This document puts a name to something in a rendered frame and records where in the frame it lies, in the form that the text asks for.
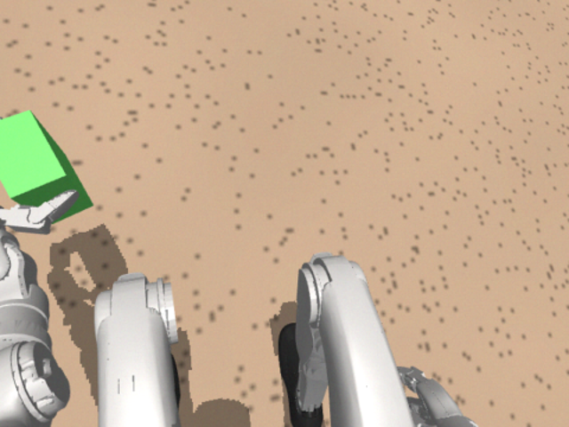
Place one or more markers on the left robot hand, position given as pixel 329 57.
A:
pixel 38 220

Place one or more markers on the right robot hand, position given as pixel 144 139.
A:
pixel 434 403

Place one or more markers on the right robot foot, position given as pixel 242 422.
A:
pixel 289 366

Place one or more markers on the carton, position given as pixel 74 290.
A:
pixel 33 168

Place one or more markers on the left robot arm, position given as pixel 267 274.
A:
pixel 33 388

